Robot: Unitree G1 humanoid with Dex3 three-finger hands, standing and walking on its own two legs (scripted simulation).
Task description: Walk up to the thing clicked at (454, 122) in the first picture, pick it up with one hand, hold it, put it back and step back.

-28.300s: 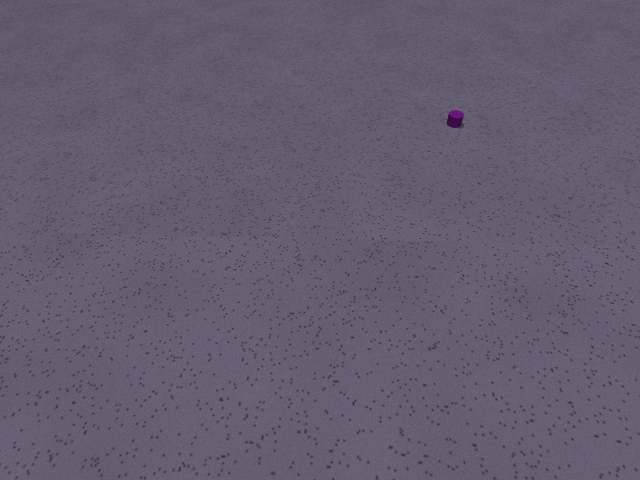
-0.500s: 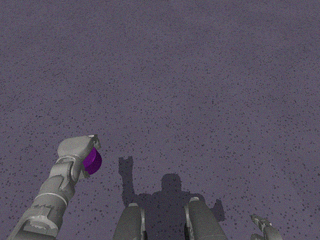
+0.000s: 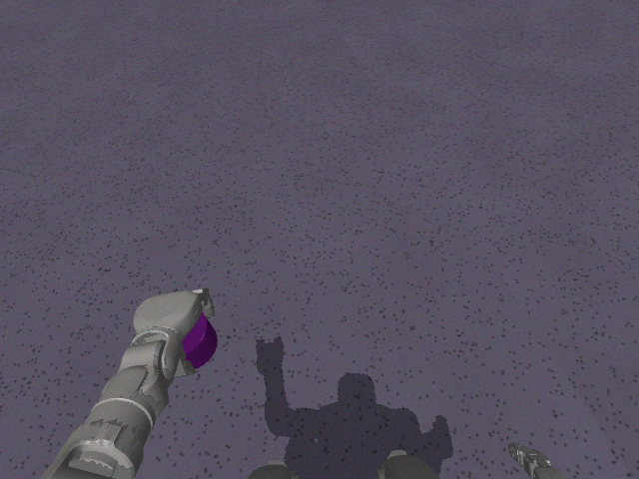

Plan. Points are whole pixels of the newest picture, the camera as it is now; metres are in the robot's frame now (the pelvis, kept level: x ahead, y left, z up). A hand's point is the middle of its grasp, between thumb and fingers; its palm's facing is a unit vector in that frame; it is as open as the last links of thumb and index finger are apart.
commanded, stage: hold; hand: left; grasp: from above
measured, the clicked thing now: (186, 337) +0.34 +0.22 -0.09
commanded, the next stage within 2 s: crouch in 1.94 s
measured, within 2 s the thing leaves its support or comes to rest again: neither
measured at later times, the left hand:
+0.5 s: hand (170, 327) +0.32 +0.22 -0.03, palm faces -0.45 -0.06 -0.89, open 10.5 cm
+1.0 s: hand (167, 335) +0.30 +0.21 +0.00, palm faces -0.44 -0.06 -0.89, open 10.5 cm
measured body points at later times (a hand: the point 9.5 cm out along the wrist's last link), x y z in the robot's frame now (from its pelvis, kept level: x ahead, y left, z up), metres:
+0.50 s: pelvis +0.01 +0.00 +0.02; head +0.04 -0.02 +0.47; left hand +0.34 +0.22 +0.03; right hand +0.13 -0.26 -0.10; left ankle +0.02 +0.12 -0.70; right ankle +0.03 -0.14 -0.70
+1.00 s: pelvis +0.00 +0.00 +0.03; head +0.02 -0.03 +0.48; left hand +0.32 +0.21 +0.05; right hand +0.14 -0.26 -0.09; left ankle +0.02 +0.12 -0.70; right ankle +0.03 -0.14 -0.70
